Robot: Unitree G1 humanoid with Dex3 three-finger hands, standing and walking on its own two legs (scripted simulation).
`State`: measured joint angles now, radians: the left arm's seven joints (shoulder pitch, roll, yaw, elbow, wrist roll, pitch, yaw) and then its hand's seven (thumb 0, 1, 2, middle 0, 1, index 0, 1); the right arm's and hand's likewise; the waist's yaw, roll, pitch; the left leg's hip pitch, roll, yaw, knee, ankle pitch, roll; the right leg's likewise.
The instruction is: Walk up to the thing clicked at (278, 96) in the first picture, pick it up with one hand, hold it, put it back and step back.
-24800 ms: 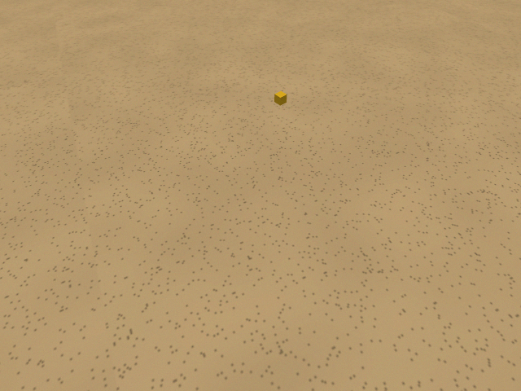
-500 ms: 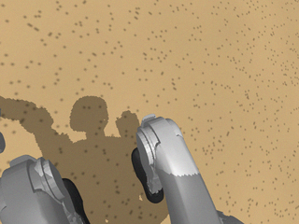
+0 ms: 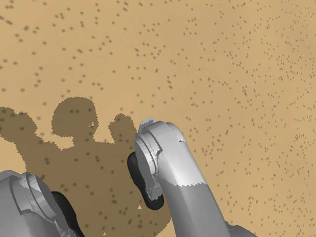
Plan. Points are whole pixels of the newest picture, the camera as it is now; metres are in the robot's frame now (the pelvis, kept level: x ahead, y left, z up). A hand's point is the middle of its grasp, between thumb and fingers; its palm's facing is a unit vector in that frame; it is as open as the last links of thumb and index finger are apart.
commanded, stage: rest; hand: left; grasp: from above
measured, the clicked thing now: out of the picture +0.45 +0.34 -0.26
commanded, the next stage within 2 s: open in 0.42 s
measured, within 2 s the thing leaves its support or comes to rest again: rests again in 0.22 s
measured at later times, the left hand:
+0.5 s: hand out of the picture +0.43 +0.32 -0.24, palm faces -0.14 -0.41 -0.90, open 8.7 cm
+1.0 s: hand out of the picture +0.44 +0.32 -0.24, palm faces -0.12 -0.41 -0.91, open 11.1 cm
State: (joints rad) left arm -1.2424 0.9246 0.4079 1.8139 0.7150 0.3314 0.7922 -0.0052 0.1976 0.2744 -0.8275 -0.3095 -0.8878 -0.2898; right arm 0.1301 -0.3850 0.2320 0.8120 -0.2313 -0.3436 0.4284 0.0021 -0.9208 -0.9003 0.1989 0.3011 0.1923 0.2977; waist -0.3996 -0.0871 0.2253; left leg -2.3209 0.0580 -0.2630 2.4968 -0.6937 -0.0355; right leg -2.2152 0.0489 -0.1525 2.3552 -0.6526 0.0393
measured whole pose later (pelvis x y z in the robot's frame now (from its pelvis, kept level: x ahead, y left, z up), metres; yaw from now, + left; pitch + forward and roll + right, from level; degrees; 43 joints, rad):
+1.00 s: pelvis -0.01 +0.01 +0.01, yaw -2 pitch +25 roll -14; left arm -1.23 1.00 0.35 1.81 0.65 0.32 0.79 0.00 -0.08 0.67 -0.51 -0.65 -0.49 -0.67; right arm 0.12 -0.40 0.33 0.73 -0.22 -0.39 0.41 0.00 -0.91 -0.90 0.20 0.30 0.19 0.30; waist -0.43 -0.13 0.29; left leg -2.28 0.06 -0.30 2.50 -0.69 -0.03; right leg -2.15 0.06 -0.19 2.31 -0.63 0.05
